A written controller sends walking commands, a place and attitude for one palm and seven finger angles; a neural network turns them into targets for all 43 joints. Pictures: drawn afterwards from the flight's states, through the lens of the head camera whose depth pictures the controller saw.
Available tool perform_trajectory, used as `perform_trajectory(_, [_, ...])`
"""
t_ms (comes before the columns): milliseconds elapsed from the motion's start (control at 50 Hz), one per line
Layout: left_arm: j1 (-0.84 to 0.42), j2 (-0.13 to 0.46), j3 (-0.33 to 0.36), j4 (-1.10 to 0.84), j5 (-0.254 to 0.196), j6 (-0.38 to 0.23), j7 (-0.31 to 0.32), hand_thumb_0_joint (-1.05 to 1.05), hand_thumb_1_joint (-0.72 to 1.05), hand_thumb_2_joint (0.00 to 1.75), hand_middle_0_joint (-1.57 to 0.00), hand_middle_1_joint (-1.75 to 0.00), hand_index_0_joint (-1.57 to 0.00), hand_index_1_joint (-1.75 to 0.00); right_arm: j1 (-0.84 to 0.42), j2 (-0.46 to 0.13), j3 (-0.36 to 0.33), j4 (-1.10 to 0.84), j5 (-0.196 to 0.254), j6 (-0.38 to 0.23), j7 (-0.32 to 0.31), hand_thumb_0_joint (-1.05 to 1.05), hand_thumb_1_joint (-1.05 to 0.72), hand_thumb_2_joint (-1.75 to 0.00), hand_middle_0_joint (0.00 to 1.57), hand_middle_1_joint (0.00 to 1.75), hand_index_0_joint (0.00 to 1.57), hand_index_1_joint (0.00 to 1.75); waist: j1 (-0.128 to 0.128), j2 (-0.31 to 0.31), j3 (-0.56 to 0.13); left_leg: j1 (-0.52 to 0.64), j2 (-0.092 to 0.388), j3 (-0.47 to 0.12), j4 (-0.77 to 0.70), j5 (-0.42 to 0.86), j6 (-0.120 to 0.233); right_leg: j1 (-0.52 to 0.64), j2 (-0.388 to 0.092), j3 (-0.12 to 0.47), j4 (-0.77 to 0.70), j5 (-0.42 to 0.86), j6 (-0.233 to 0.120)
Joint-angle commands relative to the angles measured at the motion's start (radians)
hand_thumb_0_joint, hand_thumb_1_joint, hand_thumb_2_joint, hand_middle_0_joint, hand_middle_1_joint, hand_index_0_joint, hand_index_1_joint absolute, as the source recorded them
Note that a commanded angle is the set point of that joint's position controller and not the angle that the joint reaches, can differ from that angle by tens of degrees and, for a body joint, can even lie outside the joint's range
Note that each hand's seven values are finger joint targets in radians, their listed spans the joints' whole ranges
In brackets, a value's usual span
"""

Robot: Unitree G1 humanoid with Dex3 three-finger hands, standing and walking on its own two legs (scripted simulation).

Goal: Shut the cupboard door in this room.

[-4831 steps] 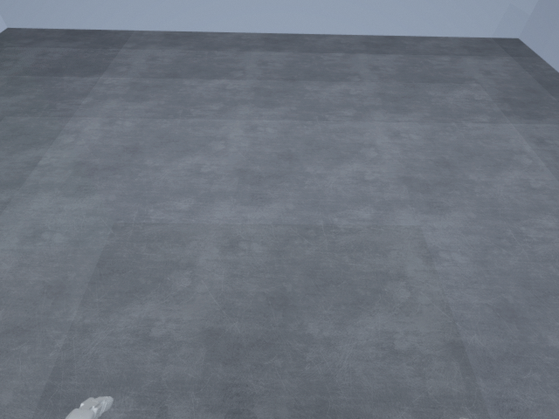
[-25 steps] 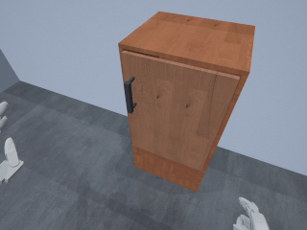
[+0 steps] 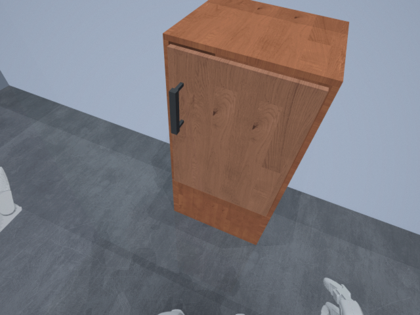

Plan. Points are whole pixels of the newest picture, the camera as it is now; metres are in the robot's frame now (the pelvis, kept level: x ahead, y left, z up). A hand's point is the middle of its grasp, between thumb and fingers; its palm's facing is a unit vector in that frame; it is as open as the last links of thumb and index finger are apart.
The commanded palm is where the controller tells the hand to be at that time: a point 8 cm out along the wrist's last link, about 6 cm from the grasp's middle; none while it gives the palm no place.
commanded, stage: step back with the hand held close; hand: left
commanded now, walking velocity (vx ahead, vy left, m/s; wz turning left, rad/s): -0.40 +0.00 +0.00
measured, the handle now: (177, 109) +0.67 +0.12 -0.01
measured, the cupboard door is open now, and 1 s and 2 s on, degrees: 0 0 0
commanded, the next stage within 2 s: stop stepping back and stand still in 0.38 s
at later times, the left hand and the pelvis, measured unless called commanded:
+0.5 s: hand out of the picture +0.08 +0.17 +0.21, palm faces +0.19 -0.74 -0.64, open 7.4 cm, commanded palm +0.01 +0.25 +0.20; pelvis -0.14 -0.05 +0.00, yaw -1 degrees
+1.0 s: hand out of the picture -0.03 +0.24 +0.23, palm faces +0.52 -0.71 -0.48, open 7.4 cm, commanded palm -0.08 +0.26 +0.20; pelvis -0.21 -0.04 +0.02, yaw +2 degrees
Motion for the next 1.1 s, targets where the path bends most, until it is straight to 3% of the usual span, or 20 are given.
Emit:
perform_trajectory(0, [-0.073, 0.167, 0.155, -0.177, -0.002, -0.058, 0.019, 0.00, 0.90, 0.90, -0.20, -0.30, -0.20, -0.30, -0.115, -0.150, -0.061, -0.150, -0.017, -0.065, -0.022, 0.00, -0.90, -0.90, 0.20, 0.30, 0.20, 0.30, 0.023, 0.178, -0.093, -0.496, 0.367, -0.435, -0.529, -0.552, 0.042, 0.547, 0.026, 0.067, 0.257, -0.055, 0.029])
perform_trajectory(120, [-0.056, 0.099, 0.054, -0.162, -0.043, -0.070, -0.006, 0.00, 0.90, 0.90, -0.20, -0.30, -0.20, -0.30, -0.106, -0.126, -0.048, -0.079, -0.027, -0.117, -0.007, 0.00, -0.90, -0.90, 0.20, 0.30, 0.20, 0.30, 0.026, 0.106, -0.119, 0.056, 0.329, -0.407, -0.493, -0.091, -0.012, 0.198, 0.025, 0.038, 0.021, -0.263, 0.020])
perform_trajectory(220, [-0.071, 0.145, 0.049, -0.274, -0.057, -0.074, -0.007, 0.00, 0.90, 0.90, -0.20, -0.30, -0.20, -0.30, -0.118, -0.118, -0.044, -0.025, -0.027, -0.158, 0.019, 0.00, -0.90, -0.90, 0.20, 0.30, 0.20, 0.30, 0.045, 0.206, -0.402, 0.629, 0.287, -0.295, -0.319, 0.748, -0.062, 0.054, 0.026, 0.031, -0.130, -0.270, 0.034])
perform_trajectory(280, [0.004, 0.193, 0.106, -0.355, -0.065, -0.068, -0.018, 0.00, 0.90, 0.90, -0.20, -0.30, -0.20, -0.30, -0.132, -0.100, -0.042, -0.043, -0.027, -0.164, 0.038, 0.00, -0.90, -0.90, 0.20, 0.30, 0.20, 0.30, 0.047, 0.253, -0.530, 0.805, 0.261, -0.232, -0.246, 1.001, -0.061, 0.034, 0.036, 0.015, -0.113, -0.254, 0.046])
perform_trajectory(360, [0.138, 0.310, 0.271, -0.390, -0.102, -0.050, -0.027, 0.00, 0.90, 0.90, -0.20, -0.30, -0.20, -0.30, -0.186, -0.098, -0.033, -0.106, -0.040, -0.144, 0.049, 0.00, -0.90, -0.90, 0.20, 0.30, 0.20, 0.30, 0.068, 0.285, -0.547, 0.599, 0.270, -0.205, -0.330, 0.718, -0.067, 0.189, 0.039, -0.022, -0.089, -0.278, 0.029])
perform_trajectory(420, [0.207, 0.294, 0.309, -0.340, -0.136, -0.040, -0.042, 0.00, 0.90, 0.90, -0.20, -0.30, -0.20, -0.30, -0.249, -0.093, -0.023, -0.164, -0.028, -0.098, 0.047, 0.00, -0.90, -0.90, 0.20, 0.30, 0.20, 0.30, 0.074, 0.274, -0.403, 0.211, 0.253, -0.133, -0.404, 0.130, -0.114, 0.395, 0.005, -0.061, -0.254, -0.162, -0.002])
perform_trajectory(440, [0.216, 0.299, 0.315, -0.312, -0.140, -0.035, -0.040, 0.00, 0.90, 0.90, -0.20, -0.30, -0.20, -0.30, -0.253, -0.093, -0.022, -0.177, -0.018, -0.076, 0.045, 0.00, -0.90, -0.90, 0.20, 0.30, 0.20, 0.30, 0.060, 0.166, -0.312, 0.091, 0.186, -0.077, -0.307, -0.113, -0.141, 0.364, -0.070, -0.009, -0.330, -0.126, -0.025])
perform_trajectory(460, [0.208, 0.324, 0.331, -0.299, -0.135, -0.035, -0.031, 0.00, 0.90, 0.90, -0.20, -0.30, -0.20, -0.30, -0.236, -0.078, -0.024, -0.160, -0.001, -0.063, 0.041, 0.00, -0.90, -0.90, 0.20, 0.30, 0.20, 0.30, 0.052, -0.036, -0.264, 0.138, 0.100, -0.027, -0.040, -0.163, -0.181, 0.156, -0.243, 0.129, -0.458, -0.179, -0.051])
perform_trajectory(480, [0.215, 0.261, 0.256, -0.218, -0.123, -0.027, -0.028, 0.00, 0.90, 0.90, -0.20, -0.30, -0.20, -0.30, -0.203, -0.087, -0.042, -0.160, 0.021, -0.060, 0.029, 0.00, -0.90, -0.90, 0.20, 0.30, 0.20, 0.30, 0.047, -0.250, -0.136, 0.104, 0.002, -0.094, 0.326, -0.201, -0.199, -0.103, -0.451, 0.423, -0.542, -0.308, -0.122])
perform_trajectory(500, [0.202, 0.227, 0.243, -0.125, -0.097, 0.000, -0.011, 0.00, 0.90, 0.90, -0.20, -0.30, -0.20, -0.30, -0.190, -0.101, -0.053, -0.115, 0.006, -0.047, 0.026, 0.00, -0.90, -0.90, 0.20, 0.30, 0.20, 0.30, 0.029, -0.231, -0.022, -0.043, 0.033, -0.163, 0.484, -0.204, -0.181, -0.150, -0.460, 0.388, -0.519, -0.258, -0.136])
perform_trajectory(600, [-0.180, 0.132, 0.022, 0.125, -0.052, 0.067, 0.027, 0.00, 0.90, 0.90, -0.20, -0.30, -0.20, -0.30, -0.158, -0.098, -0.008, -0.077, 0.000, -0.044, -0.031, 0.00, -0.90, -0.90, 0.20, 0.30, 0.20, 0.30, -0.005, 0.057, 0.115, -0.124, 0.117, -0.088, 0.406, -0.099, -0.166, -0.036, -0.324, 0.200, -0.455, -0.245, -0.089])
perform_trajectory(700, [-0.361, 0.063, -0.150, 0.076, -0.020, 0.052, 0.044, 0.00, 0.90, 0.90, -0.20, -0.30, -0.20, -0.30, -0.149, -0.129, -0.028, -0.076, 0.006, -0.086, -0.044, 0.00, -0.90, -0.90, 0.20, 0.30, 0.20, 0.30, 0.054, -0.186, 0.062, -0.154, 0.058, -0.009, 0.209, -0.070, -0.121, 0.342, -0.305, 0.198, -0.379, 0.151, 0.066])
perform_trajectory(780, [-0.208, 0.220, 0.063, -0.212, -0.020, -0.001, 0.066, 0.00, 0.90, 0.90, -0.20, -0.30, -0.20, -0.30, -0.158, -0.101, -0.034, -0.097, -0.001, -0.100, -0.034, 0.00, -0.90, -0.90, 0.20, 0.30, 0.20, 0.30, 0.073, -0.228, -0.095, -0.019, 0.058, 0.024, -0.031, -0.148, -0.097, 0.475, -0.329, 0.167, -0.322, 0.292, -0.018])
perform_trajectory(840, [-0.048, 0.240, 0.166, -0.300, -0.038, -0.017, 0.074, 0.00, 0.90, 0.90, -0.20, -0.30, -0.20, -0.30, -0.109, -0.070, -0.025, -0.108, -0.005, -0.102, -0.028, 0.00, -0.90, -0.90, 0.20, 0.30, 0.20, 0.30, 0.034, -0.072, -0.224, 0.202, 0.045, 0.033, -0.325, -0.026, -0.096, 0.489, -0.254, 0.099, -0.185, 0.260, -0.057])
perform_trajectory(880, [0.014, 0.197, 0.159, -0.278, -0.058, -0.024, 0.075, 0.00, 0.90, 0.90, -0.20, -0.30, -0.20, -0.30, -0.089, -0.093, -0.035, -0.122, -0.007, -0.101, -0.032, 0.00, -0.90, -0.90, 0.20, 0.30, 0.20, 0.30, 0.011, 0.167, -0.253, 0.427, 0.184, -0.116, -0.346, 0.142, -0.051, 0.276, -0.133, 0.026, 0.000, 0.121, -0.003])
perform_trajectory(920, [-0.028, 0.176, 0.132, -0.202, -0.057, -0.017, 0.063, 0.00, 0.90, 0.90, -0.20, -0.30, -0.20, -0.30, -0.079, -0.107, -0.038, -0.103, 0.005, -0.109, -0.018, 0.00, -0.90, -0.90, 0.20, 0.30, 0.20, 0.30, 0.014, 0.233, -0.175, 0.474, 0.337, -0.277, -0.326, 0.273, 0.009, 0.019, -0.067, -0.035, 0.048, -0.254, 0.027])
perform_trajectory(960, [-0.060, 0.148, 0.115, -0.088, -0.052, 0.013, 0.051, 0.00, 0.90, 0.90, -0.20, -0.30, -0.20, -0.30, -0.080, -0.100, -0.027, -0.077, -0.005, -0.122, -0.027, 0.00, -0.90, -0.90, 0.20, 0.30, 0.20, 0.30, 0.000, 0.279, -0.050, 0.334, 0.334, -0.219, -0.345, 0.185, 0.014, 0.034, -0.075, -0.074, 0.011, -0.259, 0.020])
perform_trajectory(1020, [-0.090, 0.065, 0.010, 0.042, -0.043, 0.044, 0.033, 0.00, 0.90, 0.90, -0.20, -0.30, -0.20, -0.30, -0.085, -0.118, -0.021, -0.074, 0.012, -0.112, -0.018, 0.00, -0.90, -0.90, 0.20, 0.30, 0.20, 0.30, 0.016, 0.153, 0.025, 0.109, 0.261, -0.107, -0.273, -0.036, -0.036, 0.242, -0.053, -0.075, -0.170, -0.074, 0.012])
perform_trajectory(1060, [-0.093, 0.068, -0.013, 0.089, -0.039, 0.061, 0.029, 0.00, 0.90, 0.90, -0.20, -0.30, -0.20, -0.30, -0.102, -0.115, -0.019, -0.080, 0.016, -0.103, -0.012, 0.00, -0.90, -0.90, 0.20, 0.30, 0.20, 0.30, 0.023, 0.027, 0.029, -0.019, 0.177, -0.042, -0.159, -0.226, -0.065, 0.322, -0.116, 0.082, -0.231, -0.139, -0.033])
perform_trajectory(1080, [-0.094, 0.066, -0.028, 0.089, -0.039, 0.070, 0.028, 0.00, 0.90, 0.90, -0.20, -0.30, -0.20, -0.30, -0.105, -0.106, -0.018, -0.091, 0.016, -0.092, -0.008, 0.00, -0.90, -0.90, 0.20, 0.30, 0.20, 0.30, 0.023, -0.093, 0.058, -0.076, 0.114, -0.017, -0.043, -0.305, -0.088, 0.272, -0.199, 0.260, -0.320, -0.280, -0.079])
